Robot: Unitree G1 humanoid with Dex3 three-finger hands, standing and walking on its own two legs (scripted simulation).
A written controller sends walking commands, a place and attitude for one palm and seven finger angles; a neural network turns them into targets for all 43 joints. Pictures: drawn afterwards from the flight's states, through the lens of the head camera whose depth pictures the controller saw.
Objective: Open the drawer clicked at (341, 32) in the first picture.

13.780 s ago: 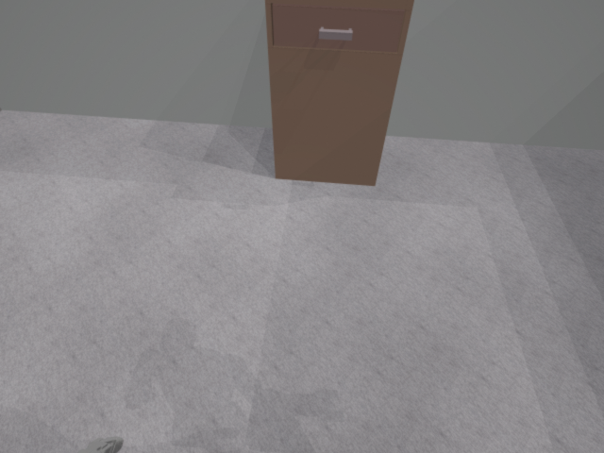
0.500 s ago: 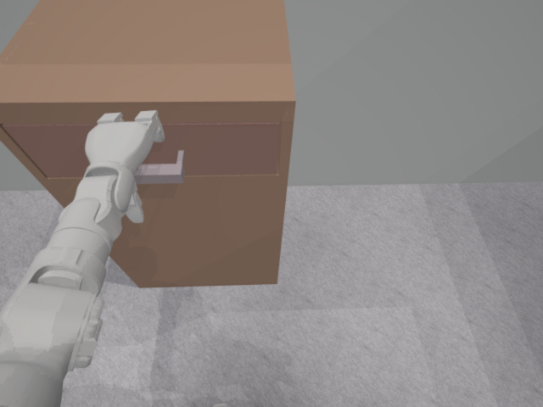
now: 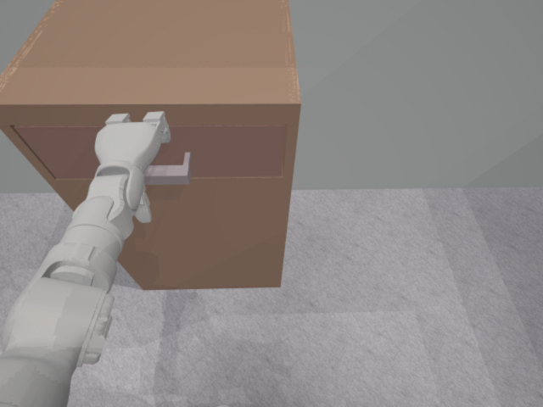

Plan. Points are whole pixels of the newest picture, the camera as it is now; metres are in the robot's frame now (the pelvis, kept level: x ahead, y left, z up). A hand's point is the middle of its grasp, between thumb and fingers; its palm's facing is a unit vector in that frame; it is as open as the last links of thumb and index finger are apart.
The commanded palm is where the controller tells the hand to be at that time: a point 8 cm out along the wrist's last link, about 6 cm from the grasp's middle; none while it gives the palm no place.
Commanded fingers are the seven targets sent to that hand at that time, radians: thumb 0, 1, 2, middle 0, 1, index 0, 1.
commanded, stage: move the hooked fingers above the handle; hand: left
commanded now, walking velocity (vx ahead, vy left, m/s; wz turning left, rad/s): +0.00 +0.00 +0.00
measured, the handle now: (158, 166) +0.53 +0.19 +0.00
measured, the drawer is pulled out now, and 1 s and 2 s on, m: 0.00 0.00 0.00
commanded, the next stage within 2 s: lower the fingers behind the handle in 0.06 s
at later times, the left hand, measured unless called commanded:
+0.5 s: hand (152, 180) +0.47 +0.18 +0.04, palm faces -0.05 -0.04 -1.00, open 13.8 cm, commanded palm +0.46 +0.19 +0.09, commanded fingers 0.00 -0.50 0.30 -0.30 -1.20 -0.30 -1.20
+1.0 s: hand (154, 191) +0.47 +0.19 +0.00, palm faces -0.06 -0.02 -1.00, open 13.8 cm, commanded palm +0.46 +0.18 +0.05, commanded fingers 0.00 -0.50 0.30 -0.30 -1.20 -0.30 -1.20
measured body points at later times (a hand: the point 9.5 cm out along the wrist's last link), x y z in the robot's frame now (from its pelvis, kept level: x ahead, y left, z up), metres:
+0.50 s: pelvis +0.00 -0.01 +0.00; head +0.07 -0.01 +0.44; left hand +0.46 +0.18 +0.09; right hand +0.03 -0.28 -0.13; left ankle +0.00 +0.08 -0.71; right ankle -0.03 -0.12 -0.71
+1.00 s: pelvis +0.00 -0.01 -0.02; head +0.09 -0.01 +0.42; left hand +0.47 +0.19 +0.06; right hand +0.01 -0.28 -0.14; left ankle +0.00 +0.08 -0.71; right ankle -0.03 -0.12 -0.71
